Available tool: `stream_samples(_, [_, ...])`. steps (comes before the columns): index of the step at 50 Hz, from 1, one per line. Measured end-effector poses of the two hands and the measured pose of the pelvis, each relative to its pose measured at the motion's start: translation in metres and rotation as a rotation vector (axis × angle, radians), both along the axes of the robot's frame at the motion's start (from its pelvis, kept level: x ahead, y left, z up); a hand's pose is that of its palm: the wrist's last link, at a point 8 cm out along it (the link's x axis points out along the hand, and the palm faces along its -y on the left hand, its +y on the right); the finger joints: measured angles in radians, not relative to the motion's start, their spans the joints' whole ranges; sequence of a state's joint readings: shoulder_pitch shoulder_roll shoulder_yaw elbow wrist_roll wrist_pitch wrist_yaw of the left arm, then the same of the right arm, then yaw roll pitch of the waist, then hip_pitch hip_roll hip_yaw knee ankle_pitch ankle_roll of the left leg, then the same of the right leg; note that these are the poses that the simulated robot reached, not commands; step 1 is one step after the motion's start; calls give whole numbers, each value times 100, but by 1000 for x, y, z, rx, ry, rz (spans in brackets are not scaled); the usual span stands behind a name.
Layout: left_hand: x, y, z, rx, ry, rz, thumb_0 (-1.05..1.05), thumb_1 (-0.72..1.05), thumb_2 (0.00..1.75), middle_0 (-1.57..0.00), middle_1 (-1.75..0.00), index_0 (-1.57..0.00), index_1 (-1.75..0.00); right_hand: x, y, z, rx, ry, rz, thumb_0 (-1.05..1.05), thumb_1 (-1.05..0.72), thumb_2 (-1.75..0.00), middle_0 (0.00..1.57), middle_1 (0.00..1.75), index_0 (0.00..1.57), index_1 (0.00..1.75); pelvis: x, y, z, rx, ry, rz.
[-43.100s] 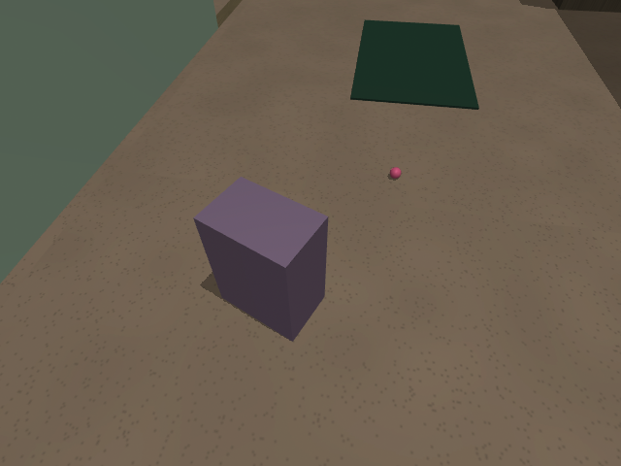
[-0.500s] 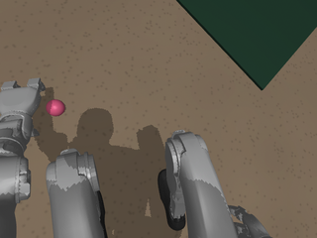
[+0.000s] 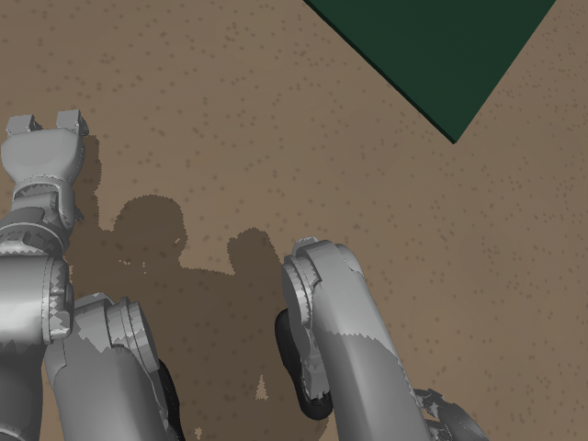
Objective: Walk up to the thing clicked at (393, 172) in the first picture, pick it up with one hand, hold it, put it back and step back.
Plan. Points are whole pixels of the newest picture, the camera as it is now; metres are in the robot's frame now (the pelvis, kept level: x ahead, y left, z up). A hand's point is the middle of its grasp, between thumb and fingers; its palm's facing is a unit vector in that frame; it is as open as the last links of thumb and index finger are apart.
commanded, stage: approach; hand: left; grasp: from above
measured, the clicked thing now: (57, 212) +0.47 +0.26 -0.29
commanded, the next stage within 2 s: close in in 0.22 s
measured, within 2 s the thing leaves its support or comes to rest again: neither
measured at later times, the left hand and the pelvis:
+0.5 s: hand (20, 213) +0.45 +0.27 -0.18, palm faces -0.46 -0.07 -0.88, open 13.8 cm; pelvis +0.00 +0.00 +0.00, yaw +1 degrees
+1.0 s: hand (50, 214) +0.46 +0.26 -0.24, palm faces -0.47 -0.11 -0.87, open 14.0 cm; pelvis +0.00 +0.00 -0.02, yaw -2 degrees
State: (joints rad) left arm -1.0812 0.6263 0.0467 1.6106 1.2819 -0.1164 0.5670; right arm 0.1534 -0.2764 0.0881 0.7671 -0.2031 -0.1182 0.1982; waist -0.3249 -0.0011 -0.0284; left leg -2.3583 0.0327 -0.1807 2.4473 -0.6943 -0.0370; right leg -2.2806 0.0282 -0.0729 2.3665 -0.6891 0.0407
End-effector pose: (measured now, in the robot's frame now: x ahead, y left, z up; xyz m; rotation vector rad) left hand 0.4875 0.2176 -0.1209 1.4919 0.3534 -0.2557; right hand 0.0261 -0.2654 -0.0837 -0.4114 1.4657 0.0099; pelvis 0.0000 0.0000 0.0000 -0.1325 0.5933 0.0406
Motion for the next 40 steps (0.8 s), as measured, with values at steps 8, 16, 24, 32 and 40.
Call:
stream_samples(8, [-10,14,2,53,42,101,0,-44,93,-17,-98,-18,-97,-12,4,-6,51,14,-41,0,-91,-90,20,30,20,30,-2,0,2,7,1,-12])
stream_samples(16, [-42,65,-4,38,144,182,0,-47,94,-15,-100,-15,-99,-1,5,-13,52,6,-3,0,-91,-90,20,30,20,30,-5,0,-1,10,-25,4])
stream_samples(24, [-36,59,-2,3,98,22,0,-50,97,-12,-103,-13,-102,23,0,-3,-17,-11,48,0,-91,-90,20,30,20,30,-2,4,-1,-8,-25,18])
stream_samples(32, [-31,33,-14,-1,73,-4,0,-47,102,-13,-104,-13,-103,34,-2,9,-46,-67,73,0,-91,-90,20,30,20,30,-2,5,1,-17,-23,13])
stream_samples(40, [-30,27,-38,19,93,56,0,-49,99,-10,-101,-10,-100,7,1,2,-4,-14,85,0,-90,-90,20,30,20,30,-6,3,-8,-12,-36,-4])
